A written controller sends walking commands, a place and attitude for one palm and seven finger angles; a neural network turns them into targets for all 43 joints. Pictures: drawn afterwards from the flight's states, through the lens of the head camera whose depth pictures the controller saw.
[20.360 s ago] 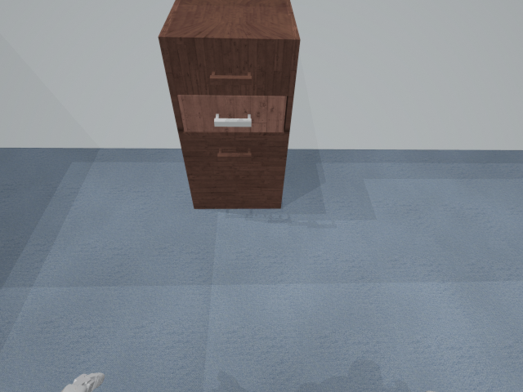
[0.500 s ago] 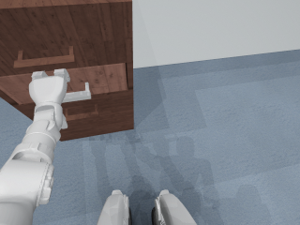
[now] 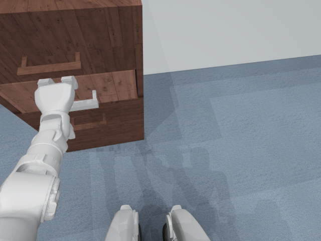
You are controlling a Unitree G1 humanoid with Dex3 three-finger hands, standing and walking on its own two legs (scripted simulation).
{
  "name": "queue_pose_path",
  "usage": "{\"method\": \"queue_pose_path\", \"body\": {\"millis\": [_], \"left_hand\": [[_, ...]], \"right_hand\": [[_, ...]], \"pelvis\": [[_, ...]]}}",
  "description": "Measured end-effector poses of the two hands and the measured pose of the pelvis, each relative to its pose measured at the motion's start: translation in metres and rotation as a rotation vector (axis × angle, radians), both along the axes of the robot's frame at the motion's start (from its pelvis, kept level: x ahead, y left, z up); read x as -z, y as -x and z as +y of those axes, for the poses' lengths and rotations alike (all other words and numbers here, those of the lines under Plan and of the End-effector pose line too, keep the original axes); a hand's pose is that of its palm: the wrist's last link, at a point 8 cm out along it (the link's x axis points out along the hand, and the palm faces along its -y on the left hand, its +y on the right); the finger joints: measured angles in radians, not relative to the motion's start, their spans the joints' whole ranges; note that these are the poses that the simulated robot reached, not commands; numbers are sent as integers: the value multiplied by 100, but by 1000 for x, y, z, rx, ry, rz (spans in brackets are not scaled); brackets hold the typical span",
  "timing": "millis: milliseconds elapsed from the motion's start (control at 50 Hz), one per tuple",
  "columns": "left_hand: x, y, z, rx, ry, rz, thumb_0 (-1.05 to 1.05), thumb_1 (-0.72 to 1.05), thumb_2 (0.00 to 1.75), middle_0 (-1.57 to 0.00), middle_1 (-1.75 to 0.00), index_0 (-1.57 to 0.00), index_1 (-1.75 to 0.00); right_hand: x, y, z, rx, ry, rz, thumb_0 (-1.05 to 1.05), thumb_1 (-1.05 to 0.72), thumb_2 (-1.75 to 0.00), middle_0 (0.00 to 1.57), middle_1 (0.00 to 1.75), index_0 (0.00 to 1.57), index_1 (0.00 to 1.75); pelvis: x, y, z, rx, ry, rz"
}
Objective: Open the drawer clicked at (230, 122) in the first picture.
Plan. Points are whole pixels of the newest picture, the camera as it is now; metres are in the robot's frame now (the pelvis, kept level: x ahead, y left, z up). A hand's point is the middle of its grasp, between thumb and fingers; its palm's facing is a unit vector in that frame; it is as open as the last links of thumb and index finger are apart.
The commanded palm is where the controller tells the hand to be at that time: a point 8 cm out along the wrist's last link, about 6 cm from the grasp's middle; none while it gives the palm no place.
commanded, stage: lower the fingers behind the handle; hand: left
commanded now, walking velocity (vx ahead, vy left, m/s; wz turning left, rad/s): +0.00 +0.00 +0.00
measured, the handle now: (75, 100) +0.53 +0.24 -0.11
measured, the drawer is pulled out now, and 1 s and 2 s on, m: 0.00 0.00 0.00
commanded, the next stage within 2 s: close the thumb around the handle in 1.60 s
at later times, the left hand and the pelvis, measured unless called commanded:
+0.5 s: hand (67, 114) +0.47 +0.25 -0.09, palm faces -0.06 -0.03 -1.00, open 13.8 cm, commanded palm +0.46 +0.22 -0.03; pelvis +0.00 +0.00 -0.03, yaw +0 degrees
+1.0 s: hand (72, 119) +0.47 +0.24 -0.12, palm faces -0.04 -0.02 -1.00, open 13.8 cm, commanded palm +0.46 +0.22 -0.06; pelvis -0.02 +0.00 -0.06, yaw -1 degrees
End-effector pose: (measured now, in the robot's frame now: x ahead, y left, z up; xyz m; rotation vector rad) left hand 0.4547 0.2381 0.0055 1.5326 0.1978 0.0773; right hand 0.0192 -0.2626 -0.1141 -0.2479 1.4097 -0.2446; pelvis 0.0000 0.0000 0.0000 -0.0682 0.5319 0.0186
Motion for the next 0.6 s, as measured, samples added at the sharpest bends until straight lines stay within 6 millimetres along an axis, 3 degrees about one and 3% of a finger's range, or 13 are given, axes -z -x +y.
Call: {"method": "queue_pose_path", "body": {"millis": [100,280,600], "left_hand": [[3,0,-1,15,-12,-2,0,-49,30,-32,-120,-32,-120],[27,1,3,6,6,7,0,-49,30,-32,-120,-32,-120],[42,-1,3,3,-5,-20,0,-49,30,-32,-120,-32,-120]], "right_hand": [[2,0,-2,-4,3,4,0,-90,-90,20,30,21,30],[12,2,-6,-11,13,20,0,-90,-90,20,30,21,30],[29,3,-1,-21,-3,24,0,-90,-90,20,30,21,30]], "pelvis": [[2,-1,0,0,1,5],[14,1,-1,6,2,34],[29,6,0,5,11,56]]}}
